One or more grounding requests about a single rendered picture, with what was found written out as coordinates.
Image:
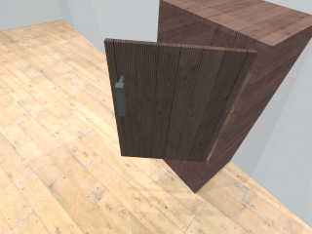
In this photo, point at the cupboard door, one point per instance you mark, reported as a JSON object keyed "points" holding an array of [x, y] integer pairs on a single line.
{"points": [[178, 96]]}

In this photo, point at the handle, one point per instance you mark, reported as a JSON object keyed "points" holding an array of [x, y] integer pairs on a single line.
{"points": [[121, 97]]}

